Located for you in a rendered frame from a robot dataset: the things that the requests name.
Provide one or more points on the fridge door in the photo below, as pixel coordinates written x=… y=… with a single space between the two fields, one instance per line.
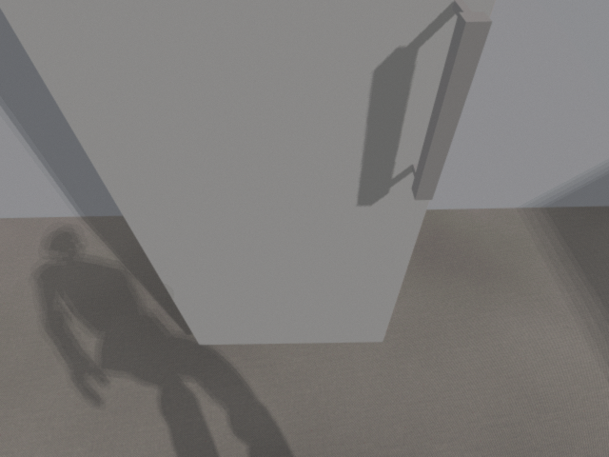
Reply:
x=260 y=151

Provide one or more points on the handle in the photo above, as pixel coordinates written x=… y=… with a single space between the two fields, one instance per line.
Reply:
x=462 y=59

